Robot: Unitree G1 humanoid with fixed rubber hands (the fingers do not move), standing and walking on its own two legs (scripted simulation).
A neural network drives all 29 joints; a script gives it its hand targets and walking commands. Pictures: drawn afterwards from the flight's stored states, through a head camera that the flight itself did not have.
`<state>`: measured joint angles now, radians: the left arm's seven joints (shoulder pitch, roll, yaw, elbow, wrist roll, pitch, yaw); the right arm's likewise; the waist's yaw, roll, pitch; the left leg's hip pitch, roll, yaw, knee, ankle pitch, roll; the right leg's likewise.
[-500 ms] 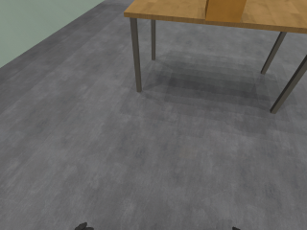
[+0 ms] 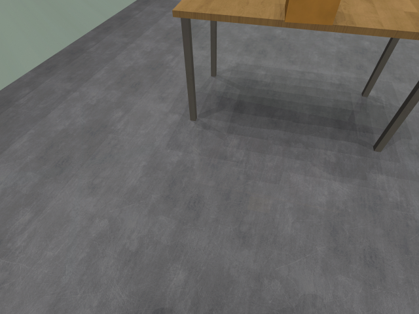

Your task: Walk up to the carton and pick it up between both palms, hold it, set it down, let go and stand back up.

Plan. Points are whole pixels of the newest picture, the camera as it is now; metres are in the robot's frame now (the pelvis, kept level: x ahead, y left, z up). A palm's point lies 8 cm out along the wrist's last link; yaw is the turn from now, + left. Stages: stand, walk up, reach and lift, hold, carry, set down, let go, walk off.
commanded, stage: stand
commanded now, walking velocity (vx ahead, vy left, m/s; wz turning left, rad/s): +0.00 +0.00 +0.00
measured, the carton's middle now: out of the picture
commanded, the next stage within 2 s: none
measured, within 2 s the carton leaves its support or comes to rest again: neither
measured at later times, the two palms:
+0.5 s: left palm out of the picture +0.03 +0.23 -0.12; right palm out of the picture +0.02 -0.23 -0.13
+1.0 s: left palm out of the picture -0.02 +0.21 -0.13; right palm out of the picture -0.01 -0.22 -0.14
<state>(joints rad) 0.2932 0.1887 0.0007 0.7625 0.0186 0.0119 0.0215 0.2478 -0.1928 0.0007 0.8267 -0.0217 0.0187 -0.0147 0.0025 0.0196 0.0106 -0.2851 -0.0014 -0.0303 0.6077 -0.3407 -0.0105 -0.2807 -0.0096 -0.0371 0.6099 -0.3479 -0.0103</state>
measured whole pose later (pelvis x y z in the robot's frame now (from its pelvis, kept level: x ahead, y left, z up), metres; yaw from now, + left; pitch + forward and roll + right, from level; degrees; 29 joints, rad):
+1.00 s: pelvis -0.01 -0.01 +0.01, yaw -1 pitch -1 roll +0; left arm 0.34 0.13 -0.01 1.07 0.01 -0.01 0.04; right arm 0.27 -0.15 0.00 1.12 -0.01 0.00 -0.03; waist 0.01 0.00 0.02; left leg -0.18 0.02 -0.02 0.46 -0.26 -0.02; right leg -0.19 0.01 -0.03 0.47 -0.27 -0.02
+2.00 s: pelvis -0.02 -0.01 +0.01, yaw -1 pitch -1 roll +0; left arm 0.34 0.11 -0.01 1.13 0.01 -0.02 0.04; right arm 0.31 -0.12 0.01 1.19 -0.01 0.00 -0.04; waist 0.00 0.01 0.04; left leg -0.18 0.03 -0.02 0.44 -0.24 -0.03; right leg -0.18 0.02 -0.02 0.45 -0.24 -0.03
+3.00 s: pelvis -0.01 +0.00 +0.01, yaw -2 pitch +0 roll +0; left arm 0.36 0.11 -0.01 1.14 0.01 -0.02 0.04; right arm 0.32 -0.11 0.00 1.17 -0.01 -0.01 -0.04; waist 0.00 0.00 0.02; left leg -0.19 0.01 0.00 0.44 -0.25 -0.01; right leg -0.19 0.00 -0.01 0.44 -0.24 -0.01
